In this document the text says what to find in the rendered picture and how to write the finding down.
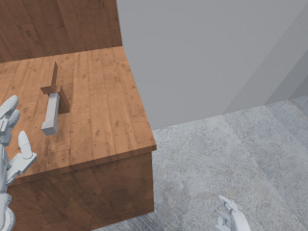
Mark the counter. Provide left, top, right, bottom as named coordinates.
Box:
left=0, top=0, right=157, bottom=231

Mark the right robot hand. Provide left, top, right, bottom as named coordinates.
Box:
left=215, top=195, right=251, bottom=231

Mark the left robot hand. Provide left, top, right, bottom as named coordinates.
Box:
left=0, top=95, right=37, bottom=193

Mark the robot left forearm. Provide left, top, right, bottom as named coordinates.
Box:
left=0, top=192, right=15, bottom=231

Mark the tap lever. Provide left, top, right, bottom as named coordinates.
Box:
left=41, top=92, right=60, bottom=136

